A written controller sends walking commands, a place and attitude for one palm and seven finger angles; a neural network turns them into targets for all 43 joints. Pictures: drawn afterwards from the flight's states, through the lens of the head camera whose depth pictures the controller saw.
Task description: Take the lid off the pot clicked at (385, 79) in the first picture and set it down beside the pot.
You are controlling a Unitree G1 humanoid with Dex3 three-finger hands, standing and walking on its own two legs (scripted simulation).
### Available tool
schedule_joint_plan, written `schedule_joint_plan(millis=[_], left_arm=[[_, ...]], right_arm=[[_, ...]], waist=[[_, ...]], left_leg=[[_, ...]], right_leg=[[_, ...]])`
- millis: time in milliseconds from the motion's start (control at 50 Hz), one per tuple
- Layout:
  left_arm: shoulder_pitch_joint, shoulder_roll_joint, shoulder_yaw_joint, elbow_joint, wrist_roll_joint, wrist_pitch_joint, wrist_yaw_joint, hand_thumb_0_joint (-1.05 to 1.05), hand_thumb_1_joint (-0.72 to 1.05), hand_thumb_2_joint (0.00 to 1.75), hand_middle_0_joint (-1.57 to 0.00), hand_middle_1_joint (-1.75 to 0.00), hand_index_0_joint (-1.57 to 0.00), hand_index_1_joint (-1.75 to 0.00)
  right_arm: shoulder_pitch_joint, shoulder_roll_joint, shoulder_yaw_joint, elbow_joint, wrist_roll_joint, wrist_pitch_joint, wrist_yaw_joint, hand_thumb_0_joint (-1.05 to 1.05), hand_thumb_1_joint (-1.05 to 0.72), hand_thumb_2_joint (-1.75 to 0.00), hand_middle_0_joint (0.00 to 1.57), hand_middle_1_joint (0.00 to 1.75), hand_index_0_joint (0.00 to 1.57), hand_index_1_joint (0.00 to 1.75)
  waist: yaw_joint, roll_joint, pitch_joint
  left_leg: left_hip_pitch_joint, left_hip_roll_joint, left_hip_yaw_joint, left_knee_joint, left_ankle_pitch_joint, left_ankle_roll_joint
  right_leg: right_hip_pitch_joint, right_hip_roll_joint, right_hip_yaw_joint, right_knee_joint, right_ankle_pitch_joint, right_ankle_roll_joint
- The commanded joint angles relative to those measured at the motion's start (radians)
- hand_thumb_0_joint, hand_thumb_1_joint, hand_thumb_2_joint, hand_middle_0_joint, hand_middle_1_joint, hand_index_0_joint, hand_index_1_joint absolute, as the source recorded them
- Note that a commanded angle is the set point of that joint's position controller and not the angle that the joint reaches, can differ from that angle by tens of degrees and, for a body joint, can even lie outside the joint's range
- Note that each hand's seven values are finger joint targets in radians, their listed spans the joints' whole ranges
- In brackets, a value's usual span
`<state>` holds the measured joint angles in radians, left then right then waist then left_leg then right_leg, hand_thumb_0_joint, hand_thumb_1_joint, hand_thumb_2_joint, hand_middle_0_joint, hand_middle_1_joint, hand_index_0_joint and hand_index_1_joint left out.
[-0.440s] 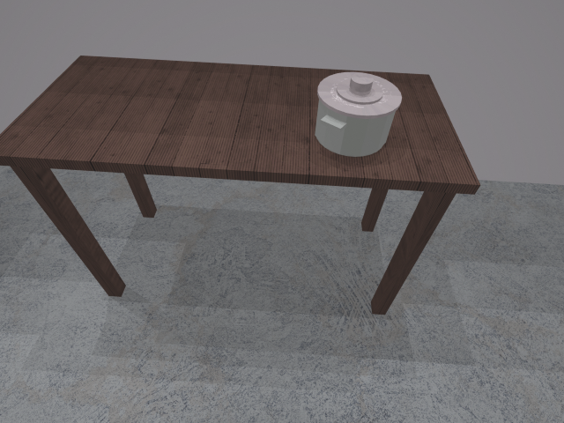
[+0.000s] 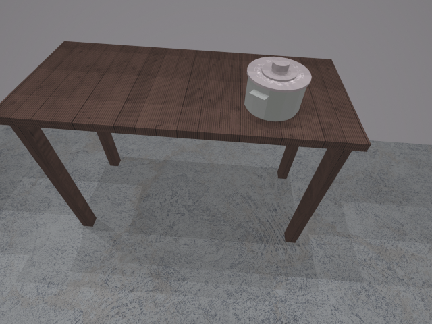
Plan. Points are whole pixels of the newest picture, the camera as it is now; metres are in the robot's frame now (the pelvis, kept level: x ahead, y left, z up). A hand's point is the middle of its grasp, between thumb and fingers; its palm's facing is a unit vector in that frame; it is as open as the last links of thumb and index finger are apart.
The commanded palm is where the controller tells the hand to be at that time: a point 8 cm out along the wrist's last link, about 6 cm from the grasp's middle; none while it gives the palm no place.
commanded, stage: look at it before walking up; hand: left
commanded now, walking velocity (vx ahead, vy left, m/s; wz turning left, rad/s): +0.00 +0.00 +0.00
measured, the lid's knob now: (280, 64) +0.79 -0.14 +0.10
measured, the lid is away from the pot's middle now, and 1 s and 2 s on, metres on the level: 0.00 0.00 0.00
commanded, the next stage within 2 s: take the last steps up to it in 0.22 s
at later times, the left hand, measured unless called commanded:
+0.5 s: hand out of the picture +0.00 +0.18 -0.18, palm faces -0.02 -0.98 -0.19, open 7.3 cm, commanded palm none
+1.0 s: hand out of the picture +0.13 +0.04 -0.18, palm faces -0.03 -0.99 -0.13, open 7.3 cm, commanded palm none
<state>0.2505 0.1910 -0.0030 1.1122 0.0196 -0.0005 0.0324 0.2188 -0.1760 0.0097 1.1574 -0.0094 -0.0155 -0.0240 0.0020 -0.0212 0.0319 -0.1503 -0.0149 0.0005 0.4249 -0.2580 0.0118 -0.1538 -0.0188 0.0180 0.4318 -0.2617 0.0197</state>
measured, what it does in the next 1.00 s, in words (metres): walks ahead: right foot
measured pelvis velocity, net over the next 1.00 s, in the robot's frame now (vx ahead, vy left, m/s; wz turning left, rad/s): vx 0.16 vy -0.12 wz -0.09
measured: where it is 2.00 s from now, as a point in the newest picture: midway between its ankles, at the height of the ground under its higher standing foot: (258, 320)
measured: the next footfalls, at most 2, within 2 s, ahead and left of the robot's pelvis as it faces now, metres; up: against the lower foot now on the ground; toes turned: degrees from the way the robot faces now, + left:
right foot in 0.68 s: +0.12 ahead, -0.17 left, +0.00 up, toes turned -10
left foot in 1.16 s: +0.36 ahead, -0.05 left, +0.00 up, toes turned +0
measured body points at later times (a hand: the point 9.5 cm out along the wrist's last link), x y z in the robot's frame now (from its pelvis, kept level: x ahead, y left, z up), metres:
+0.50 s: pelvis +0.02 -0.01 -0.01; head +0.02 +0.00 +0.44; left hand +0.00 +0.23 -0.17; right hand +0.00 -0.23 -0.16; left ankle -0.02 +0.11 -0.74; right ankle -0.02 -0.13 -0.73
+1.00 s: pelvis +0.16 -0.12 +0.00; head +0.19 -0.11 +0.45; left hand +0.13 +0.09 -0.16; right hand +0.20 -0.36 -0.15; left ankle +0.22 -0.01 -0.68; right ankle +0.09 -0.16 -0.74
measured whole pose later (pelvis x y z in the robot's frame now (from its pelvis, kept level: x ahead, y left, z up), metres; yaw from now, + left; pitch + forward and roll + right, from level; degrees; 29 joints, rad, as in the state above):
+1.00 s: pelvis +0.16 -0.12 +0.00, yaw -5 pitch +1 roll -1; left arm 0.40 0.10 0.02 1.08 0.03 -0.05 0.02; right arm 0.18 -0.17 -0.06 1.05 -0.03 -0.02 -0.01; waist 0.00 0.01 0.02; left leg -0.57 0.10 0.09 0.99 -0.28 0.01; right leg -0.07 0.09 -0.11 0.33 -0.29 -0.10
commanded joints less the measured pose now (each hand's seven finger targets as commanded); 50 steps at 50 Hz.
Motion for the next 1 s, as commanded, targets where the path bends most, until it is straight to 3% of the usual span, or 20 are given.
schedule_joint_plan(millis=[0,320,340,380,420,460,480,520,560,600,620,640,660,680,700,740,780,800,880,980], left_arm=[[0.056,0.114,0.022,-0.026,-0.004,-0.016,0.007,0.00,0.90,0.90,-0.20,-0.30,-0.20,-0.30],[0.087,0.087,0.024,-0.012,-0.004,-0.016,0.010,0.00,0.90,0.90,-0.20,-0.30,-0.20,-0.30],[0.106,0.078,0.025,-0.008,-0.002,-0.011,0.007,0.00,0.90,0.90,-0.20,-0.30,-0.20,-0.30],[0.109,0.066,0.030,-0.010,0.003,-0.001,-0.006,0.00,0.90,0.90,-0.20,-0.30,-0.20,-0.30],[0.084,0.057,0.037,-0.041,0.011,0.007,-0.021,0.00,0.90,0.90,-0.20,-0.30,-0.20,-0.30],[0.002,0.054,0.047,-0.094,0.017,0.010,-0.033,0.00,0.90,0.90,-0.20,-0.30,-0.20,-0.30],[-0.029,0.057,0.053,-0.114,0.017,0.006,-0.040,0.00,0.90,0.90,-0.20,-0.30,-0.20,-0.30],[-0.039,0.047,0.062,-0.128,0.014,-0.004,-0.054,0.00,0.90,0.90,-0.20,-0.30,-0.20,-0.30],[-0.021,0.036,0.066,-0.139,0.007,-0.008,-0.064,0.00,0.90,0.90,-0.20,-0.30,-0.20,-0.30],[0.037,0.027,0.072,-0.126,0.001,-0.010,-0.071,0.00,0.90,0.90,-0.20,-0.30,-0.20,-0.30],[0.107,0.032,0.078,-0.102,0.001,-0.011,-0.071,0.00,0.90,0.90,-0.20,-0.30,-0.20,-0.30],[0.202,0.066,0.089,-0.074,0.003,-0.013,-0.068,0.00,0.90,0.90,-0.20,-0.30,-0.20,-0.30],[0.328,0.130,0.101,-0.030,0.010,-0.024,-0.056,0.00,0.90,0.90,-0.20,-0.30,-0.20,-0.30],[0.404,0.224,0.118,-0.018,0.008,-0.033,-0.039,0.00,0.90,0.90,-0.20,-0.30,-0.20,-0.30],[0.386,0.199,0.111,-0.024,-0.007,-0.029,-0.026,0.00,0.90,0.90,-0.20,-0.30,-0.20,-0.30],[0.250,0.139,0.098,-0.058,-0.006,-0.038,-0.014,0.00,0.90,0.90,-0.20,-0.30,-0.20,-0.30],[0.156,0.080,0.075,-0.084,0.001,-0.052,-0.008,0.00,0.90,0.90,-0.20,-0.30,-0.20,-0.30],[0.163,0.073,0.071,-0.084,0.003,-0.059,-0.008,0.00,0.90,0.90,-0.20,-0.30,-0.20,-0.30],[0.204,0.058,0.058,-0.062,0.002,-0.070,-0.005,0.00,0.90,0.90,-0.20,-0.30,-0.20,-0.30],[0.271,0.039,0.051,-0.033,0.005,-0.070,-0.001,0.00,0.90,0.90,-0.20,-0.30,-0.20,-0.30]], right_arm=[[0.049,-0.128,-0.027,-0.033,0.003,-0.015,-0.010,0.00,-0.90,-0.90,0.20,0.30,0.20,0.30],[0.084,-0.103,-0.028,-0.024,0.004,-0.017,-0.016,0.00,-0.90,-0.90,0.20,0.30,0.20,0.30],[0.103,-0.096,-0.028,-0.019,0.002,-0.013,-0.015,0.00,-0.90,-0.90,0.20,0.30,0.20,0.30],[0.123,-0.119,-0.042,-0.015,-0.008,-0.008,-0.013,0.00,-0.90,-0.90,0.20,0.30,0.20,0.30],[0.155,-0.161,-0.065,-0.023,-0.016,-0.004,-0.013,0.00,-0.90,-0.90,0.20,0.30,0.20,0.30],[0.213,-0.190,-0.082,-0.031,-0.020,-0.015,-0.019,0.00,-0.90,-0.90,0.20,0.30,0.20,0.30],[0.227,-0.182,-0.082,-0.029,-0.023,-0.024,-0.020,0.00,-0.90,-0.90,0.20,0.30,0.20,0.30],[0.220,-0.165,-0.080,-0.033,-0.025,-0.039,-0.022,0.00,-0.90,-0.90,0.20,0.30,0.20,0.30],[0.185,-0.173,-0.083,-0.051,-0.026,-0.049,-0.023,0.00,-0.90,-0.90,0.20,0.30,0.20,0.30],[0.143,-0.178,-0.086,-0.060,-0.028,-0.049,-0.019,0.00,-0.90,-0.90,0.20,0.30,0.20,0.30],[0.120,-0.179,-0.087,-0.061,-0.026,-0.048,-0.018,0.00,-0.90,-0.90,0.20,0.30,0.20,0.30],[0.122,-0.163,-0.086,-0.058,-0.025,-0.046,-0.015,0.00,-0.90,-0.90,0.20,0.30,0.20,0.30],[0.115,-0.123,-0.073,-0.069,-0.016,-0.043,-0.007,0.00,-0.90,-0.90,0.20,0.30,0.20,0.30],[0.099,-0.056,-0.055,-0.114,-0.008,-0.044,0.002,0.00,-0.90,-0.90,0.20,0.30,0.20,0.30],[0.044,-0.084,-0.064,-0.130,-0.014,-0.040,0.006,0.00,-0.90,-0.90,0.20,0.30,0.20,0.30],[0.034,-0.073,-0.070,-0.126,-0.014,-0.039,0.010,0.00,-0.90,-0.90,0.20,0.30,0.20,0.30],[0.049,-0.055,-0.070,-0.108,-0.021,-0.028,0.017,0.00,-0.90,-0.90,0.20,0.30,0.20,0.30],[0.067,-0.036,-0.069,-0.106,-0.021,-0.022,0.018,0.00,-0.90,-0.90,0.20,0.30,0.20,0.30],[0.042,-0.025,-0.072,-0.130,-0.016,-0.010,0.021,0.00,-0.90,-0.90,0.20,0.30,0.20,0.30],[-0.083,-0.021,-0.073,-0.181,-0.013,-0.025,0.021,0.00,-0.90,-0.90,0.20,0.30,0.20,0.30]], waist=[[-0.003,0.028,0.006],[-0.004,0.024,0.016],[-0.004,0.010,0.009],[-0.013,0.070,0.057],[-0.030,0.150,0.134],[-0.068,0.175,0.183],[-0.073,0.142,0.186],[-0.061,0.117,0.164],[-0.037,0.120,0.116],[-0.003,0.132,0.067],[0.033,0.126,0.040],[0.073,0.015,0.001],[0.124,-0.170,-0.043],[0.140,-0.399,-0.061],[0.128,-0.264,-0.005],[0.054,-0.109,0.042],[0.002,0.002,0.072],[-0.012,0.017,0.059],[-0.020,-0.026,0.060],[0.016,-0.030,0.061]], left_leg=[[-0.012,0.108,-0.078,-0.070,0.193,0.018],[-0.011,0.109,-0.079,-0.070,0.209,0.022],[0.002,0.115,-0.078,-0.073,0.092,0.027],[-0.018,0.149,-0.127,-0.136,-0.206,0.050],[-0.033,0.246,-0.259,-0.240,-0.444,0.108],[0.030,0.356,-0.380,-0.311,-0.440,0.188],[0.059,0.380,-0.383,-0.312,-0.377,0.205],[0.091,0.373,-0.298,-0.290,-0.201,0.194],[0.065,0.360,-0.207,-0.253,-0.075,0.173],[-0.030,0.313,-0.105,-0.200,-0.042,0.135],[-0.092,0.282,-0.055,-0.127,-0.069,0.109],[-0.202,0.228,-0.006,0.004,-0.143,0.075],[-0.338,0.111,0.115,0.260,-0.238,0.035],[-0.523,0.027,0.137,0.595,-0.402,0.019],[-0.564,0.070,0.044,0.747,-0.349,0.036],[-0.550,0.126,0.023,0.831,-0.208,0.041],[-0.482,0.157,0.028,0.783,-0.120,0.014],[-0.461,0.149,0.044,0.754,-0.090,0.005],[-0.473,0.136,0.072,0.641,-0.023,-0.012],[-0.517,0.114,0.098,0.474,-0.025,-0.003]], right_leg=[[-0.021,-0.080,0.058,-0.055,0.190,-0.032],[-0.020,-0.078,0.048,-0.050,0.197,-0.031],[-0.031,-0.064,0.038,-0.035,0.077,-0.035],[-0.111,-0.030,0.013,0.020,-0.126,-0.046],[-0.244,0.018,-0.053,0.174,-0.179,-0.043],[-0.440,-0.017,-0.033,0.393,-0.219,-0.045],[-0.500,-0.050,0.000,0.448,-0.212,-0.050],[-0.515,-0.083,0.009,0.445,-0.163,-0.046],[-0.418,-0.095,-0.009,0.350,-0.143,-0.042],[-0.223,-0.064,-0.063,0.217,-0.091,-0.045],[-0.092,-0.039,-0.091,0.135,-0.012,-0.047],[0.088,-0.007,-0.100,0.073,0.023,-0.058],[0.234,-0.100,0.041,-0.024,-0.171,-0.096],[0.270,-0.335,0.469,-0.238,-0.397,-0.187],[0.188,-0.345,0.519,-0.301,-0.466,-0.229],[0.059,-0.317,0.436,-0.278,-0.394,-0.255],[-0.039,-0.257,0.250,-0.249,-0.128,-0.253],[-0.034,-0.234,0.185,-0.240,0.004,-0.249],[0.005,-0.198,0.100,-0.246,0.238,-0.263],[0.152,-0.186,0.087,-0.184,0.531,-0.255]])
